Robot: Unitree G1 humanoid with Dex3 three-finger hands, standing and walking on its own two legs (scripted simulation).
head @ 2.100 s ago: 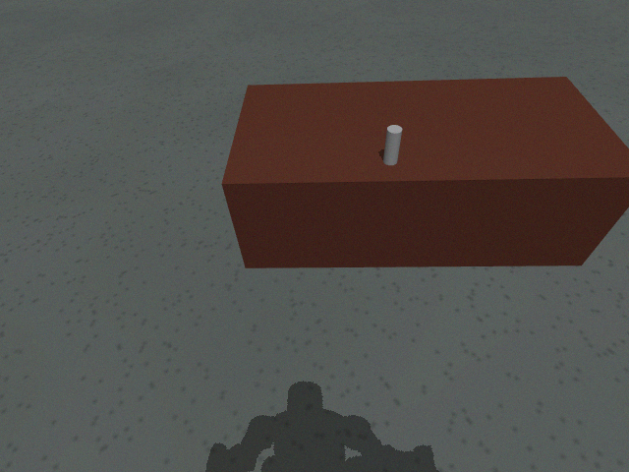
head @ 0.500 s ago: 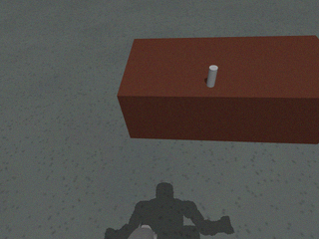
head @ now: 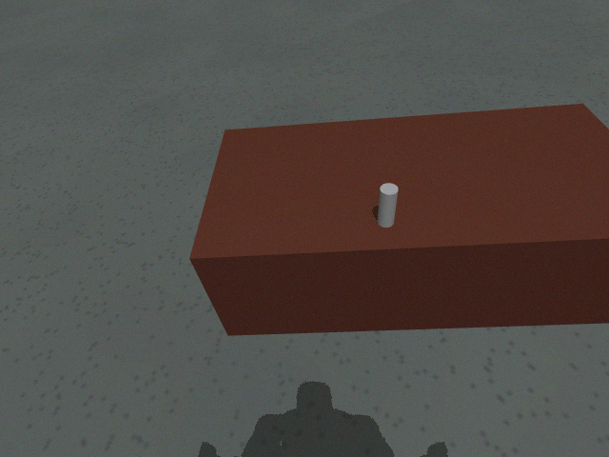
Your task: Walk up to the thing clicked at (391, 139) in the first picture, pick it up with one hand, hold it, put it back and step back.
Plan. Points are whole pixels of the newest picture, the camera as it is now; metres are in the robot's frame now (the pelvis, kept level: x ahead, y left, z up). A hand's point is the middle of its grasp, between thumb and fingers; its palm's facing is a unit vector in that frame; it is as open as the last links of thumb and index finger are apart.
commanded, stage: walk up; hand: right
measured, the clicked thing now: (387, 206) +0.79 -0.17 -0.24
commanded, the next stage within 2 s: none
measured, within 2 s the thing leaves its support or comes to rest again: neither
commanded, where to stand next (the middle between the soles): +0.39 +0.05 m, yaw +0 degrees
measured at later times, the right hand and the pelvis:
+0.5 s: hand (475, 370) +0.28 -0.22 -0.11, palm faces -0.05 +0.92 -0.38, open 7.3 cm; pelvis +0.18 +0.05 +0.01, yaw +2 degrees
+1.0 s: hand (459, 340) +0.35 -0.22 -0.15, palm faces -0.04 +0.94 -0.33, open 7.4 cm; pelvis +0.29 +0.04 +0.01, yaw +0 degrees
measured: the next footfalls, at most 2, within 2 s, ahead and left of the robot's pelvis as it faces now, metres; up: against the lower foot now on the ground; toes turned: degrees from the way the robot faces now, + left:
left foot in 0.36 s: +0.27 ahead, +0.16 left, +0.00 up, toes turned +6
right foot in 0.76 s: +0.39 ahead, -0.09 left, +0.00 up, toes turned -1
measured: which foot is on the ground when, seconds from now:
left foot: up 0.00-0.34, down 0.36-0.78, up 0.80-1.00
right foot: down 0.00-0.40, up 0.42-0.74, down 0.76-1.00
